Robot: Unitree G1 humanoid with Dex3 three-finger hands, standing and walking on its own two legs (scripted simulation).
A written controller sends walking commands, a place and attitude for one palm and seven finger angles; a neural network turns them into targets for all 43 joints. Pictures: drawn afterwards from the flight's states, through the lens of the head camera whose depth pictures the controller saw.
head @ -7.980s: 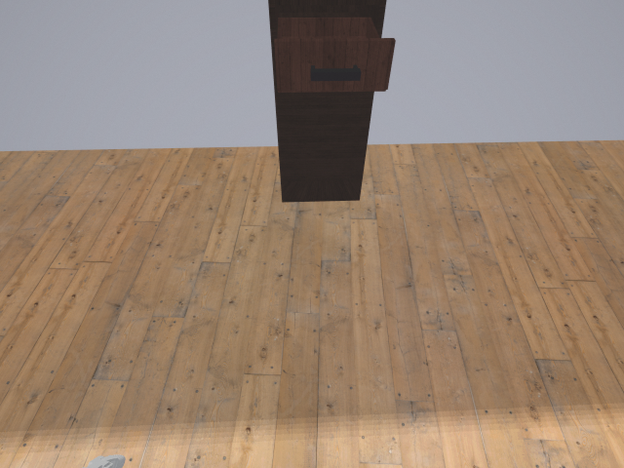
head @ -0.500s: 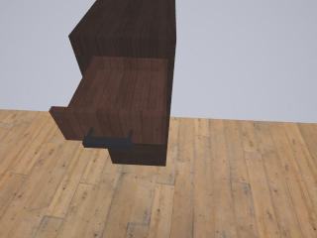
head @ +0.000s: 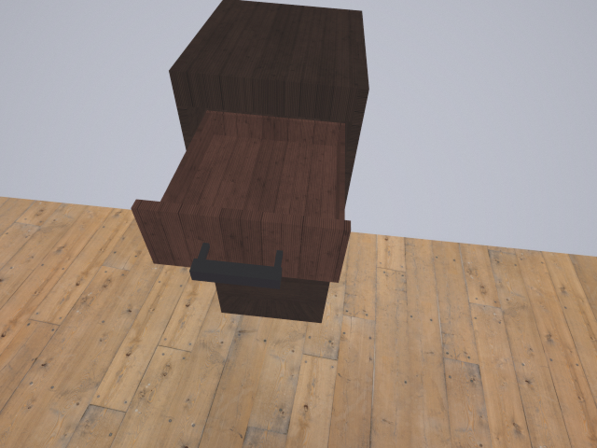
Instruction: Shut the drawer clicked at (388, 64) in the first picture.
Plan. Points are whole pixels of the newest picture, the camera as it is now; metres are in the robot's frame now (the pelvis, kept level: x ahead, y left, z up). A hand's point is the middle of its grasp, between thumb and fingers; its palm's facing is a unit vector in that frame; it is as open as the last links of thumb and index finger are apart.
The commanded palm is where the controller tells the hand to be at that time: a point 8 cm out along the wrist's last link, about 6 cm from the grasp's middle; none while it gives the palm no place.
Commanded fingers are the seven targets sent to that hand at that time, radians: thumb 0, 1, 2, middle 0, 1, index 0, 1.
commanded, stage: shuffle to correct the standing spot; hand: left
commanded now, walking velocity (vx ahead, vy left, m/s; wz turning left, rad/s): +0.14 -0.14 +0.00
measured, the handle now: (239, 263) +0.38 +0.12 +0.01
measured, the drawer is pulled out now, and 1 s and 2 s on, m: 0.29 0.29 0.29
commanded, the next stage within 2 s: come to a stop and stand still in 0.28 s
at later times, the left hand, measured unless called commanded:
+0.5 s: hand out of the picture +0.00 +0.11 -0.19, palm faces +0.02 -0.99 -0.14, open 7.4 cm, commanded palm none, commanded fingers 0.00 0.90 0.90 -0.20 -0.30 -0.20 -0.30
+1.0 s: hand out of the picture +0.04 +0.18 -0.17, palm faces -0.02 -0.96 -0.27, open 7.3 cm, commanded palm none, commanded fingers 0.00 0.90 0.90 -0.20 -0.30 -0.20 -0.30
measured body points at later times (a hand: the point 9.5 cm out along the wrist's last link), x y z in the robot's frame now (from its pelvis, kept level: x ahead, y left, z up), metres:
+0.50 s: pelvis +0.05 -0.04 -0.01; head +0.05 -0.03 +0.44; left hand +0.00 +0.17 -0.17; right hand +0.03 -0.26 -0.16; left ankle +0.03 +0.08 -0.74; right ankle +0.00 -0.15 -0.74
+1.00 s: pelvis +0.01 -0.01 -0.01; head +0.00 -0.02 +0.44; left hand +0.05 +0.23 -0.15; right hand +0.05 -0.25 -0.16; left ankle +0.03 +0.08 -0.74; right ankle +0.00 -0.15 -0.74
